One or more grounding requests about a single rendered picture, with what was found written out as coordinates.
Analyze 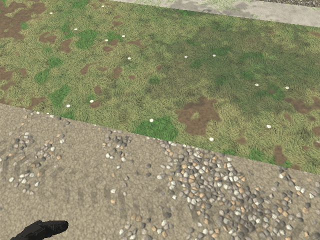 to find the left robot hand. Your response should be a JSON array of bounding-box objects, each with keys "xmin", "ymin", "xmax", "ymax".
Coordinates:
[{"xmin": 10, "ymin": 220, "xmax": 69, "ymax": 240}]

